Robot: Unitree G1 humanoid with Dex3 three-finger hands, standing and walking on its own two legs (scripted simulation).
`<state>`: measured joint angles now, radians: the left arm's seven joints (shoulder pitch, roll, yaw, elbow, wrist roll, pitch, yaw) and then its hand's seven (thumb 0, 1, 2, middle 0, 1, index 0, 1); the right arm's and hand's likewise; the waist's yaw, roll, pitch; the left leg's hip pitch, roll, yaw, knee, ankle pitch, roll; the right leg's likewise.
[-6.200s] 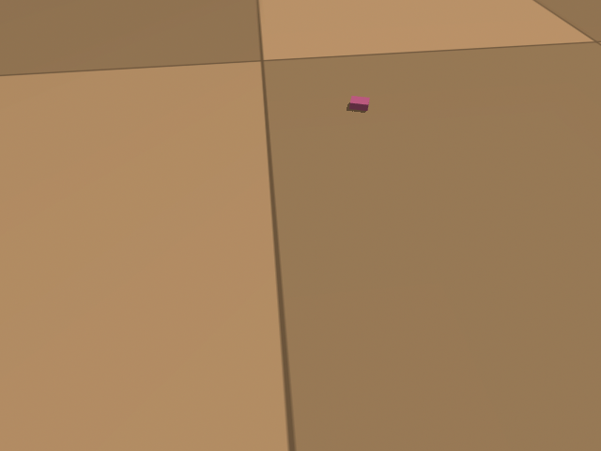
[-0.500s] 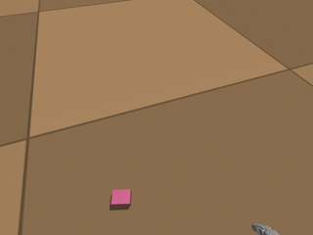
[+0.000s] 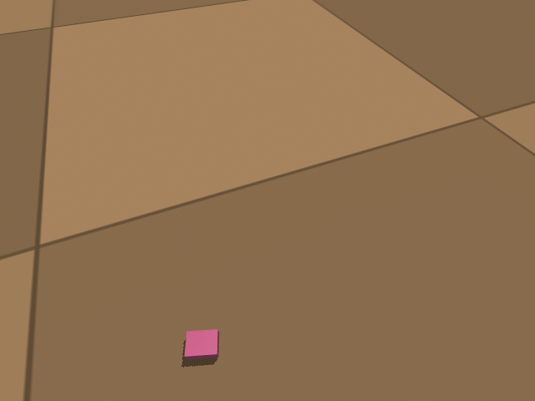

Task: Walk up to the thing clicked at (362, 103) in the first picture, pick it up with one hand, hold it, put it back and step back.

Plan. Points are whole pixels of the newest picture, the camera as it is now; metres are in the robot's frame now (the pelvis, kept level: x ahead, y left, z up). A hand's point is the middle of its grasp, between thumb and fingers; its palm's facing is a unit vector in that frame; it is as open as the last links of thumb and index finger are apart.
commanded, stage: walk up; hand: left
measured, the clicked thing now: (202, 344) +0.42 +0.25 -0.76
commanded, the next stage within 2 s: stand in 0.30 s
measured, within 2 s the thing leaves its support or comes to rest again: neither
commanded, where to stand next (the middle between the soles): +0.06 +0.00 m, yaw +0 degrees
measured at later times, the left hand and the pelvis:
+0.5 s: hand out of the picture +0.09 +0.25 -0.16, palm faces -0.01 -0.94 -0.33, open 7.4 cm; pelvis +0.02 +0.00 +0.00, yaw +0 degrees
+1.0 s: hand out of the picture +0.12 +0.24 -0.15, palm faces -0.01 -0.94 -0.34, open 7.4 cm; pelvis +0.04 -0.01 +0.00, yaw +0 degrees
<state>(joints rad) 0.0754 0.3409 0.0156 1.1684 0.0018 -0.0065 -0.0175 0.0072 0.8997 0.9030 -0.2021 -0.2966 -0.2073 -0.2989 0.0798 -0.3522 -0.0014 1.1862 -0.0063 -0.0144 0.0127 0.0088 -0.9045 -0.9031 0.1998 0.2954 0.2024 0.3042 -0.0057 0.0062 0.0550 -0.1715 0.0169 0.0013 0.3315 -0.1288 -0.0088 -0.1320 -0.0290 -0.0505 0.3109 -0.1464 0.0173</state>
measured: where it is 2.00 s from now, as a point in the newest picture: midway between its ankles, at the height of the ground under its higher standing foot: outside the picture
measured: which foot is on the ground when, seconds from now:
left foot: down 0.00-1.00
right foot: down 0.00-1.00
